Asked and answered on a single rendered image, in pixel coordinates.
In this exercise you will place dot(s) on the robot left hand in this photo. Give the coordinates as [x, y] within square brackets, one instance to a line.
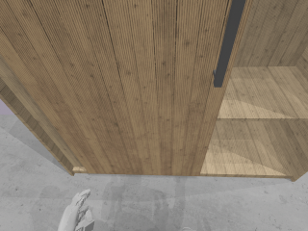
[71, 218]

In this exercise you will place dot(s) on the wardrobe door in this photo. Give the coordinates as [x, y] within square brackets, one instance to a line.
[128, 84]
[15, 85]

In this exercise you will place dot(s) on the handle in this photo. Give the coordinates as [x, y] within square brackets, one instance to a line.
[232, 26]

